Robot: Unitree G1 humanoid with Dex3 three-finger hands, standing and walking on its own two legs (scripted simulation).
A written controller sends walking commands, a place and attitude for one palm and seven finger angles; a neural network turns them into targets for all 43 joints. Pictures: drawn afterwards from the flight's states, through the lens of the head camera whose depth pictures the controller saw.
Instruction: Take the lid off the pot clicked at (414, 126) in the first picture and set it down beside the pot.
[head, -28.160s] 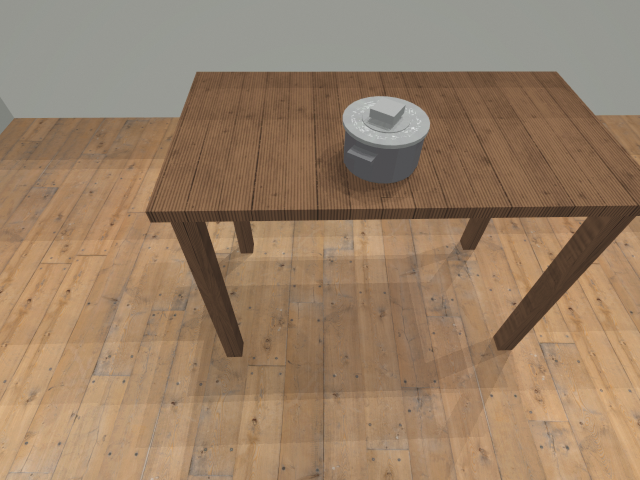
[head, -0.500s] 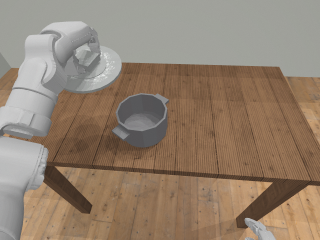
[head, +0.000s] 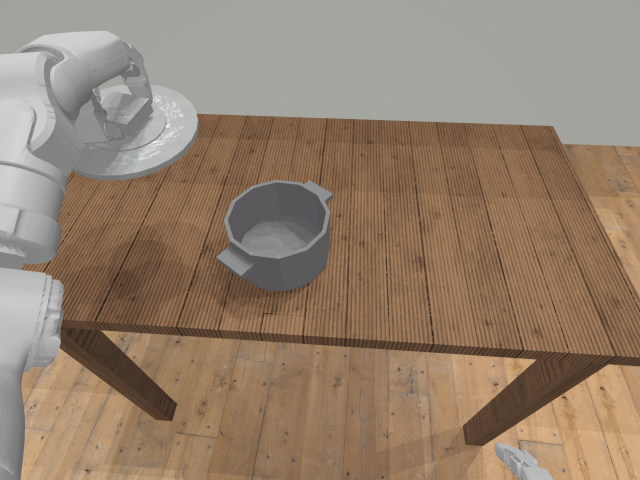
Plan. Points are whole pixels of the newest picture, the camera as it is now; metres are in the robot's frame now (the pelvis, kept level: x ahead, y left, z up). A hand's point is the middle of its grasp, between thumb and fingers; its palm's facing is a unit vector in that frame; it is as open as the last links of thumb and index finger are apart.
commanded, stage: move the lid sideways beside the pot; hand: left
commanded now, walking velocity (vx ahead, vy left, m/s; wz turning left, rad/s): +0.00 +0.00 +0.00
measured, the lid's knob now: (121, 113) +0.49 +0.24 +0.21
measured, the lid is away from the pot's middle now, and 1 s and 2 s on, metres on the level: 0.17 0.23 0.22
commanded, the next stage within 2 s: lower the lid onto the table in 0.58 s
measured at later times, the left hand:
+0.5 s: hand (48, 119) +0.46 +0.30 +0.22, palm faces -0.25 -0.03 -0.97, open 8.5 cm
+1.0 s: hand (62, 137) +0.46 +0.30 +0.20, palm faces -0.30 -0.05 -0.95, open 8.5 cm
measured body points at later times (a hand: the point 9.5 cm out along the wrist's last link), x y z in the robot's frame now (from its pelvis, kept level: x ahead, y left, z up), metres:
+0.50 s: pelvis +0.01 +0.00 +0.00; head +0.06 +0.00 +0.45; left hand +0.47 +0.30 +0.28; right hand +0.11 -0.27 -0.12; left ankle +0.03 +0.08 -0.74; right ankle -0.01 -0.14 -0.74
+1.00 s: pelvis +0.00 +0.01 +0.00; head +0.05 +0.01 +0.45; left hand +0.47 +0.30 +0.26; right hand +0.10 -0.26 -0.12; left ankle +0.03 +0.08 -0.74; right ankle -0.01 -0.14 -0.74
